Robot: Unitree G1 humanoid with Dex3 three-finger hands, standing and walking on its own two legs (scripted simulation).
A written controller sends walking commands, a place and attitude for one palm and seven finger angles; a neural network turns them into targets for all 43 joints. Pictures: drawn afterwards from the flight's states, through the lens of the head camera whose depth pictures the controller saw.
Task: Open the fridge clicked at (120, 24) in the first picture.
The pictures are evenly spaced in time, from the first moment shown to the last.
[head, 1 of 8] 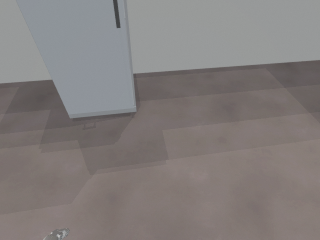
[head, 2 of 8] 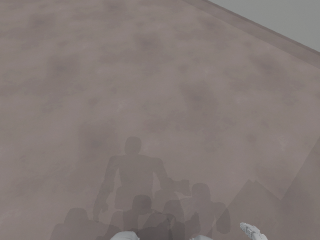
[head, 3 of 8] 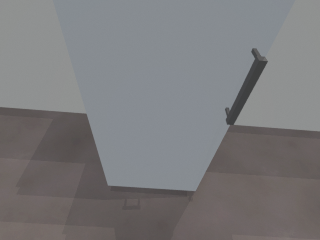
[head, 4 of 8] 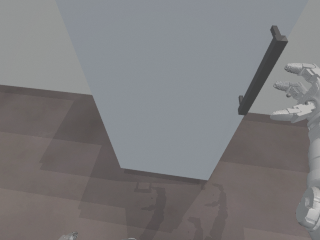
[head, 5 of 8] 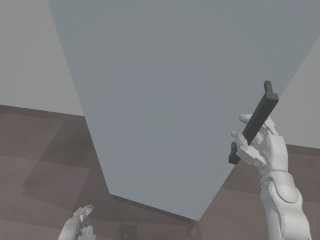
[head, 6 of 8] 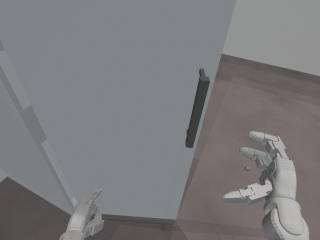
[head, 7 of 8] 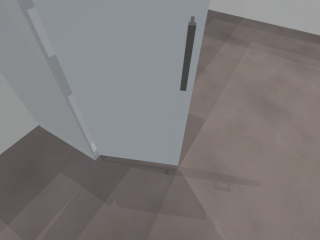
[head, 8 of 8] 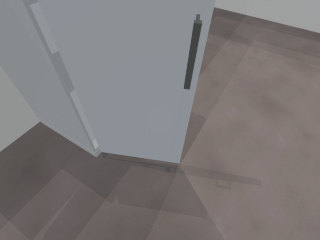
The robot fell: no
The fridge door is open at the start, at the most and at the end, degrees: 0 69 67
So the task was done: yes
